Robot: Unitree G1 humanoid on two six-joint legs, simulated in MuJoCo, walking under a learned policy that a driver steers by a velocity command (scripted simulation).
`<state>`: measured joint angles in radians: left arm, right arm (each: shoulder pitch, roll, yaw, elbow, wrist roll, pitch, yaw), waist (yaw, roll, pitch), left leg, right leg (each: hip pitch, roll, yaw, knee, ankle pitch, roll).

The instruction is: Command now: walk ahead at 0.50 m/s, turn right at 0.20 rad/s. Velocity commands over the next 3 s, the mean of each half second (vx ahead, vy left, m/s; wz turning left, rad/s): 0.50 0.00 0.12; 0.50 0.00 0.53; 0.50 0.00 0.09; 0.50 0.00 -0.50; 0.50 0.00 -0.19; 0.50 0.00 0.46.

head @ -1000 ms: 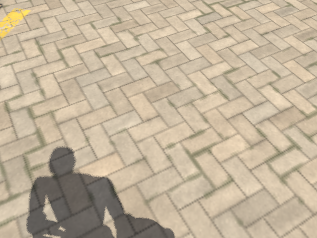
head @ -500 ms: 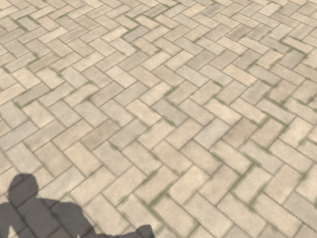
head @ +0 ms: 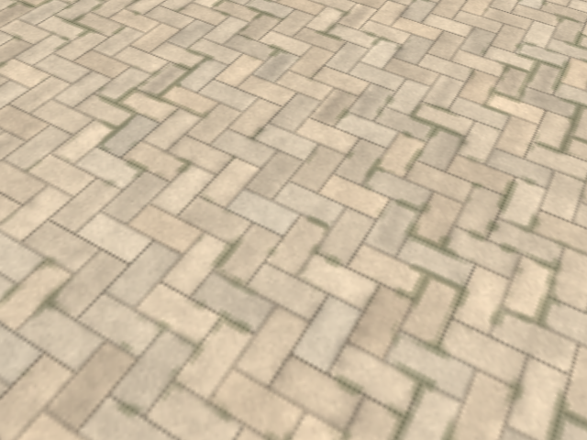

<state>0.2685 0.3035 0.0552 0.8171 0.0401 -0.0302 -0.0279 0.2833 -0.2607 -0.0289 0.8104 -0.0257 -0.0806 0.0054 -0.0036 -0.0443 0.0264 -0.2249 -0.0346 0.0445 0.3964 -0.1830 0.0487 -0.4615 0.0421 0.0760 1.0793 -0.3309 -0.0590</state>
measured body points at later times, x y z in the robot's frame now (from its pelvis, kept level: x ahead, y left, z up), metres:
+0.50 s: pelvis +0.25 -0.05 +0.00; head +0.27 -0.06 +0.45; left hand +0.30 +0.22 -0.11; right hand +0.33 -0.31 -0.14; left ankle +0.23 +0.09 -0.66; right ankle +0.25 -0.13 -0.74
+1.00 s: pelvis +0.49 +0.06 -0.01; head +0.52 +0.08 +0.44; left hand +0.49 +0.34 -0.13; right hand +0.67 -0.17 -0.13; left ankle +0.49 +0.10 -0.74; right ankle +0.54 -0.10 -0.66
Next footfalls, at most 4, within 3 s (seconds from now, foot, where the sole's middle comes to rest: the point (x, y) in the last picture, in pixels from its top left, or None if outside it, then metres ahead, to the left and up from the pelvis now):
0.28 right None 0.29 -0.13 -0.78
0.82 left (243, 422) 0.53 0.11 -0.78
1.36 right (249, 289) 0.89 0.12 -0.78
1.90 left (163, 226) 1.10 0.38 -0.78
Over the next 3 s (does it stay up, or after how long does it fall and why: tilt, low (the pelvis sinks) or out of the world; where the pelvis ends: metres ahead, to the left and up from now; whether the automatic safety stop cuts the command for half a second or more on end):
stays up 1.51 0.32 -0.02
